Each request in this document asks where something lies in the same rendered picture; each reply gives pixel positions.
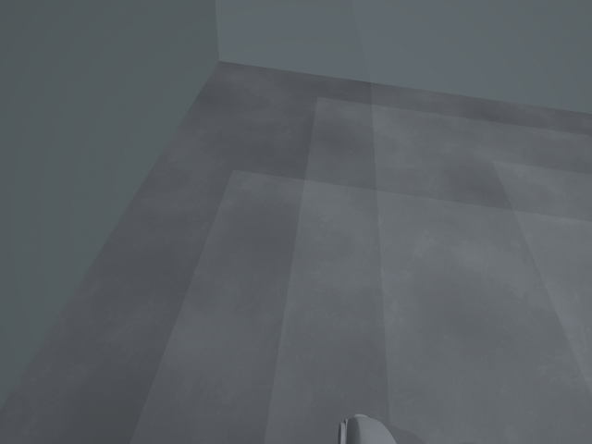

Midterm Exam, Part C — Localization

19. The right robot thigh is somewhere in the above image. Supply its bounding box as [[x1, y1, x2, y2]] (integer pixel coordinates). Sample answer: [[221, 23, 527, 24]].
[[338, 416, 397, 444]]

